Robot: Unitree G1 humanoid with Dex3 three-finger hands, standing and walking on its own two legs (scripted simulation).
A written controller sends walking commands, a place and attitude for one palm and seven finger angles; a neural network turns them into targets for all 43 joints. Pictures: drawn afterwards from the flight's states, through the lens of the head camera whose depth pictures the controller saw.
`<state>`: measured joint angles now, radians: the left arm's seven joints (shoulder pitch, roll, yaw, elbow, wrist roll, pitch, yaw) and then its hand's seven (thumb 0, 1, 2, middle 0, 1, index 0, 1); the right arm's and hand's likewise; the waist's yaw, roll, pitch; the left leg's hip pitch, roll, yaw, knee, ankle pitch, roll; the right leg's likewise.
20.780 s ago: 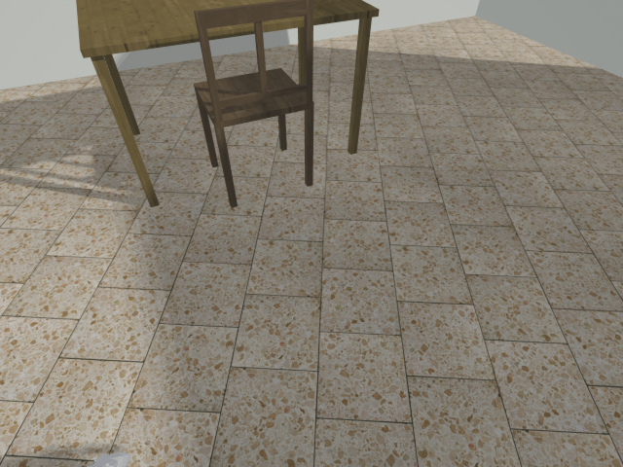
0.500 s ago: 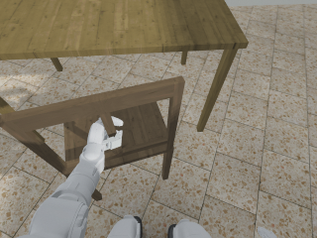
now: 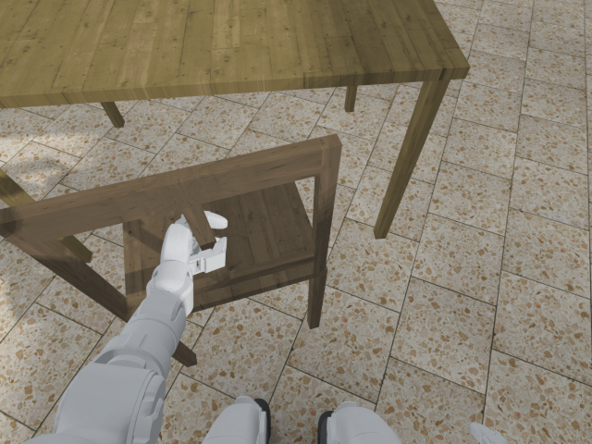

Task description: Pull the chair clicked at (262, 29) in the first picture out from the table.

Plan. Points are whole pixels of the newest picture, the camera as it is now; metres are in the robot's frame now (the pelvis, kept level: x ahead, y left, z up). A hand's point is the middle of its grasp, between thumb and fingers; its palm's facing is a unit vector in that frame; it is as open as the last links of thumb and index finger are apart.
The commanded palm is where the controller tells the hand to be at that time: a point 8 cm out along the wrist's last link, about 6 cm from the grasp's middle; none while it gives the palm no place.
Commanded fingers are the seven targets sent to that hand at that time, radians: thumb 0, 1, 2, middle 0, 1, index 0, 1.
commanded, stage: step backward, pulling the chair out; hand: left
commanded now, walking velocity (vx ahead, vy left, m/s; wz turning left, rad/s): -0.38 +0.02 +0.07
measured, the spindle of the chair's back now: (209, 245) +0.42 +0.14 -0.07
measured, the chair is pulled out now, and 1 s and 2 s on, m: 0.20 0.23 0.23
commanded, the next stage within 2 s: stop walking, hand still on the chair in 0.34 s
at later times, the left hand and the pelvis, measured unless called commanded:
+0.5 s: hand (216, 253) +0.39 +0.12 -0.04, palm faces +0.00 -0.98 -0.19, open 5.6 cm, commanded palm +0.37 +0.17 -0.02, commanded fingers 0.00 0.90 0.90 -0.50 -1.45 -0.50 -1.45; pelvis -0.01 +0.00 +0.00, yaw -1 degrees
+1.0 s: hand (207, 270) +0.36 +0.13 -0.04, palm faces +0.00 -0.99 -0.15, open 5.6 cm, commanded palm +0.35 +0.18 -0.02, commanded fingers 0.00 0.90 0.90 -0.50 -1.45 -0.50 -1.45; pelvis +0.07 +0.00 +0.03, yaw -2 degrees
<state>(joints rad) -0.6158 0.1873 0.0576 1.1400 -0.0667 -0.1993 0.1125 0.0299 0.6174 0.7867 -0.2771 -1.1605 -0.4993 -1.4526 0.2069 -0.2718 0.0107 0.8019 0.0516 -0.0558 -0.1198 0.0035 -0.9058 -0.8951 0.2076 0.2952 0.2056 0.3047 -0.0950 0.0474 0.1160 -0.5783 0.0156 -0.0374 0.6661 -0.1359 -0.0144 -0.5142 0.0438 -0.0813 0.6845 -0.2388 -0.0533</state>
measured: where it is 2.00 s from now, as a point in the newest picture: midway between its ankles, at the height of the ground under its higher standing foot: outside the picture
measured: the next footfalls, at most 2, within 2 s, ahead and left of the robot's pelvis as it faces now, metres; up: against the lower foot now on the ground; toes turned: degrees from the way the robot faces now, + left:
none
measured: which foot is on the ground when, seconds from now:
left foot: down 0.00-1.00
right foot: down 0.00-1.00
